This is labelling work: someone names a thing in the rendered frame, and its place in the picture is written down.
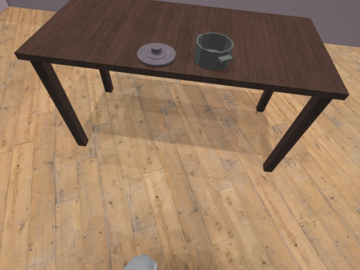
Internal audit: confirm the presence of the table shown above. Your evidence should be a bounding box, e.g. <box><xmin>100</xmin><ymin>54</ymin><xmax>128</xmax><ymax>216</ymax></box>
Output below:
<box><xmin>14</xmin><ymin>0</ymin><xmax>349</xmax><ymax>172</ymax></box>

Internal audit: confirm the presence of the robot left thigh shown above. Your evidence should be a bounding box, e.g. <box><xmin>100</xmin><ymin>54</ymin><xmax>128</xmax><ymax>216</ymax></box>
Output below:
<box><xmin>123</xmin><ymin>255</ymin><xmax>158</xmax><ymax>270</ymax></box>

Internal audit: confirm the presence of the pot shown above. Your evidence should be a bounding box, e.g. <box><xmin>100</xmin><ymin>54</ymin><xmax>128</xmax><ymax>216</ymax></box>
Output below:
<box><xmin>195</xmin><ymin>33</ymin><xmax>233</xmax><ymax>70</ymax></box>

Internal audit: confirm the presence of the knob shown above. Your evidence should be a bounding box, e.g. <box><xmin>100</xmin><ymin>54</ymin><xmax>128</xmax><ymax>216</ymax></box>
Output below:
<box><xmin>151</xmin><ymin>44</ymin><xmax>161</xmax><ymax>53</ymax></box>

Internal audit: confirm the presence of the lid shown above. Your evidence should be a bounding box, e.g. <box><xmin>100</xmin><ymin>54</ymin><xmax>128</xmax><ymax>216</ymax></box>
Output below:
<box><xmin>137</xmin><ymin>43</ymin><xmax>176</xmax><ymax>67</ymax></box>

